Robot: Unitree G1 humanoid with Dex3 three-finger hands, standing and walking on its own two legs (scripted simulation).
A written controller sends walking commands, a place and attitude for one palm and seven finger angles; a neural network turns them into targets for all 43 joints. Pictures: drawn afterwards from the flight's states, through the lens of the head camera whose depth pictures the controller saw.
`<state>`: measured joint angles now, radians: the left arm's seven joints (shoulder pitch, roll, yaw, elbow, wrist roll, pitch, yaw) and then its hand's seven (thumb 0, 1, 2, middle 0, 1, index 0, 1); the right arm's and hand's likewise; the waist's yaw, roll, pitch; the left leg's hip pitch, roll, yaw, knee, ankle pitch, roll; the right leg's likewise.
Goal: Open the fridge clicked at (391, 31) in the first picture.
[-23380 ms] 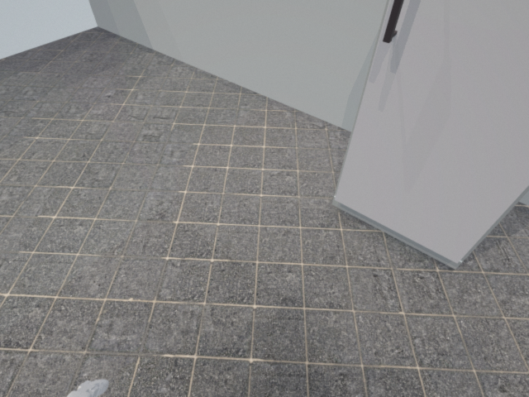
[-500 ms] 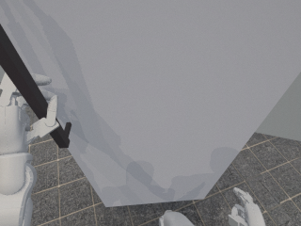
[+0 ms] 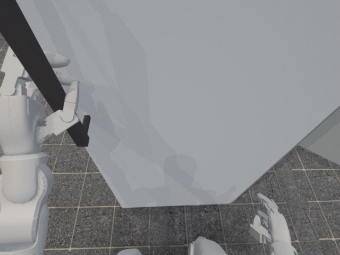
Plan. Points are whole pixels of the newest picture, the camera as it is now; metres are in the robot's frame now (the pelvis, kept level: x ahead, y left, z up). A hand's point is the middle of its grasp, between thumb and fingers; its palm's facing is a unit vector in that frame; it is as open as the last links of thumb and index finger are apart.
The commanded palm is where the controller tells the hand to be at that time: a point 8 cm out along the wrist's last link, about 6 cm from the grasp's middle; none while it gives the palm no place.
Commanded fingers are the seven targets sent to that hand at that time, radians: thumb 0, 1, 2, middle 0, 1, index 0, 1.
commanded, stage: walk backward, drawing the door open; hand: left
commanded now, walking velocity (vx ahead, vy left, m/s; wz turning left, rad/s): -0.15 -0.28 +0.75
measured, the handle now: (44, 56) +0.33 +0.18 +0.29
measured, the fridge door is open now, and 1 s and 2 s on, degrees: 36 67 86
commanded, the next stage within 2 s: stop walking and hold the door back in 1.48 s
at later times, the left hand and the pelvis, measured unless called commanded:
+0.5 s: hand (79, 215) +0.15 +0.11 +0.23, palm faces +0.53 -0.81 -0.23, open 6.4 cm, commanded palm +0.10 +0.14 +0.23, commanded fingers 0.00 0.90 0.90 -0.45 -1.40 -0.45 -1.40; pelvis -0.07 -0.15 +0.02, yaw +19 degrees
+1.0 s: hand out of the picture +0.05 +0.04 +0.23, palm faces +0.76 -0.61 -0.23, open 6.5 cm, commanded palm -0.01 +0.04 +0.23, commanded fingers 0.00 0.90 0.90 -0.45 -1.40 -0.45 -1.40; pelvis -0.09 -0.29 +0.00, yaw +35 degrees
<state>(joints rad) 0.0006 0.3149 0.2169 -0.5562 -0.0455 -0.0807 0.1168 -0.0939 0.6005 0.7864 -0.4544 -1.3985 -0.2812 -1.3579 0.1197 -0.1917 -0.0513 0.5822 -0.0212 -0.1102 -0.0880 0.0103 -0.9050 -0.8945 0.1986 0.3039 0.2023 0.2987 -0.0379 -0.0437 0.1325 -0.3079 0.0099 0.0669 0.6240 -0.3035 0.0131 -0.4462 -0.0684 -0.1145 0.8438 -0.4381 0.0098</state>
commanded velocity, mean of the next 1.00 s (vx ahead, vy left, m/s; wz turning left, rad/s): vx -0.16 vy -0.23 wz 0.63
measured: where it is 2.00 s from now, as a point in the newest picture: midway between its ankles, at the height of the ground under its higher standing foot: outside the picture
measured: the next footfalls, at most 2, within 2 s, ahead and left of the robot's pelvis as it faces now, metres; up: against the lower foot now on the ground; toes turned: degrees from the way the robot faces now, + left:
right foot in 0.30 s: +0.01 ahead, -0.24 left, +0.00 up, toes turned +10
left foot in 0.60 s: -0.10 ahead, -0.07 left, +0.00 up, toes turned +30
